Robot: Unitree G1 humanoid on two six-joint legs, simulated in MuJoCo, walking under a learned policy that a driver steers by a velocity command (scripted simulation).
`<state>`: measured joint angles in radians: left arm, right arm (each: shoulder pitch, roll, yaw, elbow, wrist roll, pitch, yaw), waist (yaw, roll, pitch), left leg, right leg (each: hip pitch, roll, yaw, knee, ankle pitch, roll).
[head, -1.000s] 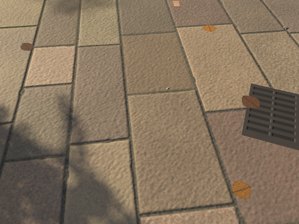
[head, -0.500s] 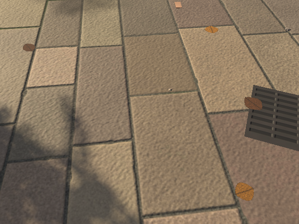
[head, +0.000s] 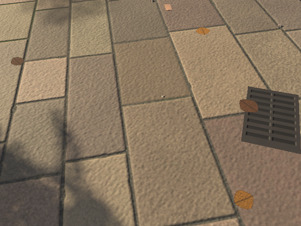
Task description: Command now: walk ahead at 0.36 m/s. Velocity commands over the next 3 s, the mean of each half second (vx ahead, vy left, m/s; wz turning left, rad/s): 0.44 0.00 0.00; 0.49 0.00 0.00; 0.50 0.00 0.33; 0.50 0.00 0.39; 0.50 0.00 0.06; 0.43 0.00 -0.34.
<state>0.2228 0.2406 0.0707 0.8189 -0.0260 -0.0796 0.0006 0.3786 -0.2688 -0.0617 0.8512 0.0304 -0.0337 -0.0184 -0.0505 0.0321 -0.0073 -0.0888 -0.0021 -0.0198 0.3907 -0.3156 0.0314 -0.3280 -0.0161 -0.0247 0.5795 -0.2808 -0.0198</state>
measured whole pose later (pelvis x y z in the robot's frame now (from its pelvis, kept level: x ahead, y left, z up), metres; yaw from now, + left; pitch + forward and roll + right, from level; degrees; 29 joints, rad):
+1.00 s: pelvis +0.51 +0.00 +0.00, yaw +0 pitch +2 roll +2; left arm 0.06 0.25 0.02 0.74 -0.01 -0.08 -0.03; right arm 0.37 -0.28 -0.04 0.90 0.02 -0.07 0.01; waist -0.09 -0.04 0.01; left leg 0.03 -0.06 0.04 0.23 -0.31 0.03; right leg -0.59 -0.08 0.01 0.54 0.03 -0.02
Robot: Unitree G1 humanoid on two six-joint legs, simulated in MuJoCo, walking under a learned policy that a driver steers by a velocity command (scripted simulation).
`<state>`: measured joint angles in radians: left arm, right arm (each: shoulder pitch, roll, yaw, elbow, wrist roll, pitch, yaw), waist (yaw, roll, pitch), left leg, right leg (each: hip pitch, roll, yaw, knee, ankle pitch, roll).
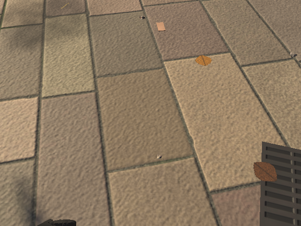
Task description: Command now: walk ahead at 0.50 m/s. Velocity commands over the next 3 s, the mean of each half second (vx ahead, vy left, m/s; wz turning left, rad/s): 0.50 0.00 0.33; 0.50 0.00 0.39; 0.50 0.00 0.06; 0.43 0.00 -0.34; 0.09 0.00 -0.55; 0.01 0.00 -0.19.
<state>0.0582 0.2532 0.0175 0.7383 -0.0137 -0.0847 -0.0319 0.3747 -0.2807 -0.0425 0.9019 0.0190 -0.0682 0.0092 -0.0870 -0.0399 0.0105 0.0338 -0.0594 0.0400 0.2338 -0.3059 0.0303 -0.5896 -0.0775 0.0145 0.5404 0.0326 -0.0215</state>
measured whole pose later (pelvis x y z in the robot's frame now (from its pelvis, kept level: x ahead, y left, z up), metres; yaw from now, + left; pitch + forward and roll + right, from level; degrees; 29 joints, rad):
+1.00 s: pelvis +0.54 +0.09 +0.01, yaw +24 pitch +2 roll +1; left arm 0.08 0.28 0.04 0.76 0.00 -0.09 -0.02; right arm 0.33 -0.26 -0.05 0.77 0.01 -0.06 0.00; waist -0.06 -0.05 0.02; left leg -0.03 -0.10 -0.06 0.27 -0.25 0.08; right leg -0.65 -0.10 0.04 0.60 0.10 0.03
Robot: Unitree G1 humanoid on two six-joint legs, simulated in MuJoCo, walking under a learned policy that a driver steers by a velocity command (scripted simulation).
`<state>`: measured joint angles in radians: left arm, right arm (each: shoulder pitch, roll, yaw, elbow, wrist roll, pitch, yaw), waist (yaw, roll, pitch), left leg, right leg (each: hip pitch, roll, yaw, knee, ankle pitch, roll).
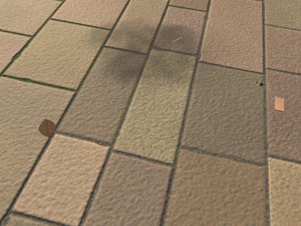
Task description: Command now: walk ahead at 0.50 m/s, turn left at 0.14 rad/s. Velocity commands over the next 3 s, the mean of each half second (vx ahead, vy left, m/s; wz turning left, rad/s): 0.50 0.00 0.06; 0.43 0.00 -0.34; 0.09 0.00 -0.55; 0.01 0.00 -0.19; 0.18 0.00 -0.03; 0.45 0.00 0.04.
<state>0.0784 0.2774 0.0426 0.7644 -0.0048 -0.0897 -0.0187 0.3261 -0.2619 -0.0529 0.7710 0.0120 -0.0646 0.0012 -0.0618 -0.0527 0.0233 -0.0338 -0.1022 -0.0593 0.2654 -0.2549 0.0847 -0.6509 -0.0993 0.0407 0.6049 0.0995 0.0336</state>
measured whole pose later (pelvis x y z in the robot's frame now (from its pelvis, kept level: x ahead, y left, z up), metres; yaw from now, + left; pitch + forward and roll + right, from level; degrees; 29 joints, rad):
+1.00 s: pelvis +0.54 -0.01 +0.00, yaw -12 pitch +1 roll +2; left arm 0.15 0.30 0.07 0.74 -0.01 -0.02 -0.02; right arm 0.25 -0.27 -0.07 0.85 -0.01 -0.07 -0.02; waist -0.05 -0.04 0.05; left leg -0.08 0.00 0.20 0.29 -0.23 0.02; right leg -0.66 -0.09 0.01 0.79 -0.05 0.02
